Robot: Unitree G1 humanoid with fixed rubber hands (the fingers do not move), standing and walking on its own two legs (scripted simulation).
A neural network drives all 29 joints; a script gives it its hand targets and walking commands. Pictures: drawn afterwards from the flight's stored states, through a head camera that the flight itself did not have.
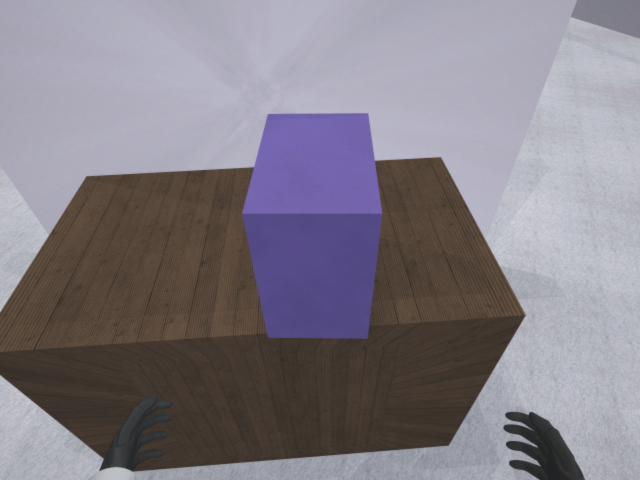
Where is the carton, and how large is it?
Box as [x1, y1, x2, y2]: [242, 113, 381, 338]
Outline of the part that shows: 367,113 268,114 242,215 268,337 367,338 381,220 380,200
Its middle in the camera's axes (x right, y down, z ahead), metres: -0.01 -0.02 +0.67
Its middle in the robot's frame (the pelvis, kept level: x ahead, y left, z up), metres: +0.53 +0.05 +0.03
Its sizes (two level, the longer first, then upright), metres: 0.265 0.172 0.281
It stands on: a pedestal, 0.67 m high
